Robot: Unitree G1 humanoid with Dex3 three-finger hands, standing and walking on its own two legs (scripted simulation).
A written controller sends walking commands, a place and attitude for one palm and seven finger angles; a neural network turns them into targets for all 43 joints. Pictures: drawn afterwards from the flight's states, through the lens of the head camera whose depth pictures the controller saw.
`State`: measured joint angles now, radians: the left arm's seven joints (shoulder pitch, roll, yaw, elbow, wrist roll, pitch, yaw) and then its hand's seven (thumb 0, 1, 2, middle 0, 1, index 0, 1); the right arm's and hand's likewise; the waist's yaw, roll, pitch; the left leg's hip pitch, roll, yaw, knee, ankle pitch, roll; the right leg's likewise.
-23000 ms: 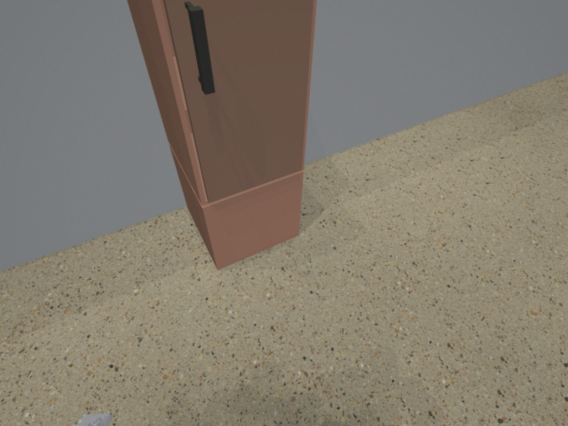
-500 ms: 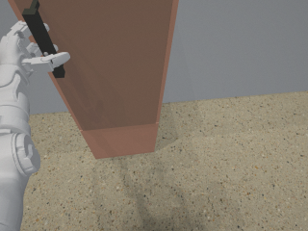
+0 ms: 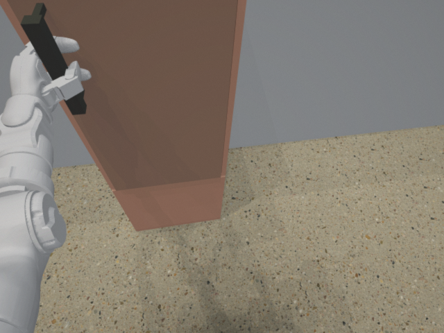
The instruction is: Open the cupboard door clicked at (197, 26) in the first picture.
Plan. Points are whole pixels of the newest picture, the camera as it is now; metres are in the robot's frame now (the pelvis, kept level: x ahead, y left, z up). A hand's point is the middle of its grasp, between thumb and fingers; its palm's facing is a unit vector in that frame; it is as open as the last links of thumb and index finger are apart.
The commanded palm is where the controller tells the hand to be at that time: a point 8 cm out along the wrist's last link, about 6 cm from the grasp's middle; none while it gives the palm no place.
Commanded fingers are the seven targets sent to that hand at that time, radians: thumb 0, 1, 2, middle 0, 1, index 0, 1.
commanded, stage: pull the door open along its arc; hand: left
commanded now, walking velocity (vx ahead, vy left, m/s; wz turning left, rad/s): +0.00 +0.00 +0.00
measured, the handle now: (61, 64) +0.55 +0.23 +0.16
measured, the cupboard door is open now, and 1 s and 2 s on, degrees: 0 47 46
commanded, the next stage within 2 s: open thumb and fingers to let go in 0.96 s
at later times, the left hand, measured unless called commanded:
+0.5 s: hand (95, 131) +0.40 +0.15 +0.16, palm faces +0.15 -0.98 +0.08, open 6.1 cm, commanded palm +0.32 +0.22 +0.16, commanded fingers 0.00 0.90 0.90 -0.40 -1.35 -0.40 -1.35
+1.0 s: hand (168, 177) +0.31 +0.05 +0.17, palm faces +0.42 -0.91 +0.01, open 6.5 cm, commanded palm +0.25 +0.09 +0.16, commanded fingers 0.00 0.90 0.90 -0.40 -1.35 -0.40 -1.35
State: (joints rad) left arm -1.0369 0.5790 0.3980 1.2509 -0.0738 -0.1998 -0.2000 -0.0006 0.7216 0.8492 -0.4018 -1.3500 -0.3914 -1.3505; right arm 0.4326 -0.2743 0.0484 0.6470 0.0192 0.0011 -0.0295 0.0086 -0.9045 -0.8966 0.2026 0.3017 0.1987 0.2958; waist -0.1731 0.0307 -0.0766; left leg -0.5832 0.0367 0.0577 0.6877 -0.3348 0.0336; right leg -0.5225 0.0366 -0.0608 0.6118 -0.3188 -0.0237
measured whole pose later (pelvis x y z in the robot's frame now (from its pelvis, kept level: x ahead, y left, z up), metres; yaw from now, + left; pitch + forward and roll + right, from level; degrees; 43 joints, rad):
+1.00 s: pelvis +0.02 -0.05 +0.02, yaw +2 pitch -2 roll +1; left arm 0.03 -0.10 -0.14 -0.27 -0.01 0.36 0.52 0.03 0.65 0.69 -0.32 -1.30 -0.33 -1.33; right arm 0.12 -0.18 0.04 0.61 -0.02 0.13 0.01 0.01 -0.90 -0.90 0.20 0.30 0.20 0.30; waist 0.02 0.06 -0.06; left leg -0.16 0.03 0.00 0.50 -0.28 -0.02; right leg -0.12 0.05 -0.08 0.48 -0.33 -0.09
